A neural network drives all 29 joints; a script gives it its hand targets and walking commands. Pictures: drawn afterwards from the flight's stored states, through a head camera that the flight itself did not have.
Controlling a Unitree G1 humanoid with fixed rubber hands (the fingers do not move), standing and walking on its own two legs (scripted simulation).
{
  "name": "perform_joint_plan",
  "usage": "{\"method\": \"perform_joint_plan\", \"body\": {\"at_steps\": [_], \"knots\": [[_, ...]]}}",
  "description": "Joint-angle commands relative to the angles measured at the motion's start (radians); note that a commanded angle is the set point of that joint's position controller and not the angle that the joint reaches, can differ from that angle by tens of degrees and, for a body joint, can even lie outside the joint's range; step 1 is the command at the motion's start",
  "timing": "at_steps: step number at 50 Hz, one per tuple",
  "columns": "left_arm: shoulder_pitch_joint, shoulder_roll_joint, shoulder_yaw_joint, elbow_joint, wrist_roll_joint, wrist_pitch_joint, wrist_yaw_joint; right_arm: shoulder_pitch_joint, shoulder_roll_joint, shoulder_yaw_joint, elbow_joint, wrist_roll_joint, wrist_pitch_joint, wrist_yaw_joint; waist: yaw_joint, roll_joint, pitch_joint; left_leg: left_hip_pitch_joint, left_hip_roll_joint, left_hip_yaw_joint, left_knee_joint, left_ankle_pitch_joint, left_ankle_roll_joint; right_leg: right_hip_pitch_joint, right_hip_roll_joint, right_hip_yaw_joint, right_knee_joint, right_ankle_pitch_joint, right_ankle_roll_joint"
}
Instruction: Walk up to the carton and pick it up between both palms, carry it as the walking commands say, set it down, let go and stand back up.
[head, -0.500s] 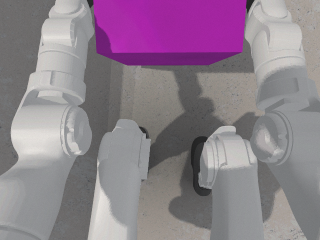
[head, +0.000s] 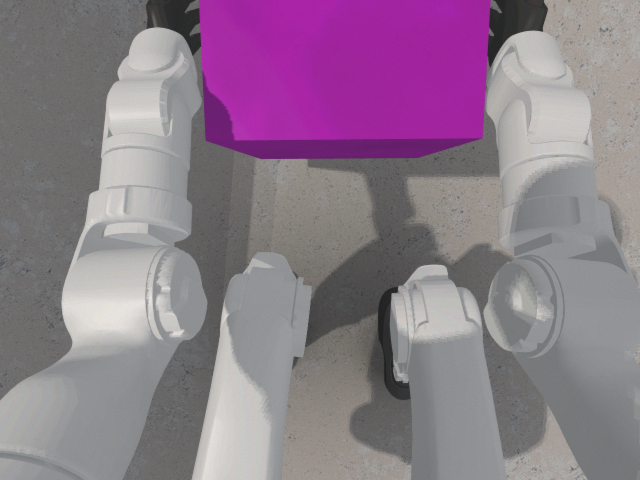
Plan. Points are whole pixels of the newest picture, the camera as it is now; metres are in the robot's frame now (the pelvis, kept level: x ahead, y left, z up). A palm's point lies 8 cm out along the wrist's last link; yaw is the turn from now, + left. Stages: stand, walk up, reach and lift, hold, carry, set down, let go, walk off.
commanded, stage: reach and lift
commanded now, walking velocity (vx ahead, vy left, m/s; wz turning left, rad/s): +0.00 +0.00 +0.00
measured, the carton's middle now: (340, 14) +0.59 +0.05 -0.18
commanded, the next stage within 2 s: none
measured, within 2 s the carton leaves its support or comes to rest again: neither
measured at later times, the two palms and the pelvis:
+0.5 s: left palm (137, 26) +0.50 +0.20 -0.04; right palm (565, 33) +0.52 -0.12 -0.03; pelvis -0.01 +0.00 +0.05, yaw +1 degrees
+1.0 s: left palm (84, 4) +0.48 +0.20 +0.04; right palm out of the picture +0.50 -0.13 +0.05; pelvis +0.01 +0.00 +0.11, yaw +1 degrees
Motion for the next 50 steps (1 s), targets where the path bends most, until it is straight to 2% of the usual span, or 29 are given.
{"method": "perform_joint_plan", "body": {"at_steps": [1, 19, 35, 50], "knots": [[-0.657, -1.003, -0.430, -0.135, -0.134, -0.039, -0.259, -0.654, 0.987, 0.447, -0.074, 0.113, -0.016, 0.245, 0.023, 0.046, -1.309, 0.818, -0.054, 0.121, -0.161, 0.438, 0.005, 0.542, 0.059, -0.112, -0.182, 0.372, -0.028], [-0.615, -1.056, -0.372, -0.102, -0.074, -0.010, -0.271, -0.614, 1.037, 0.414, -0.066, 0.064, 0.014, 0.261, 0.026, 0.034, -1.294, 0.850, -0.069, 0.127, -0.305, 0.326, 0.009, 0.611, 0.062, -0.107, -0.326, 0.297, -0.024], [-0.531, -1.133, -0.386, -0.109, -0.055, 0.006, -0.272, -0.523, 1.081, 0.415, -0.069, 0.040, 0.027, 0.282, 0.005, 0.058, -1.300, 0.973, -0.080, 0.120, -0.415, 0.342, -0.003, 0.669, 0.069, -0.110, -0.431, 0.304, -0.029], [-0.419, -1.172, -0.401, -0.115, -0.041, -0.006, -0.273, -0.410, 1.137, 0.435, -0.068, 0.025, 0.020, 0.285, 0.005, 0.041, -1.264, 1.046, -0.087, 0.115, -0.523, 0.355, -0.001, 0.793, 0.073, -0.092, -0.543, 0.328, -0.021]]}}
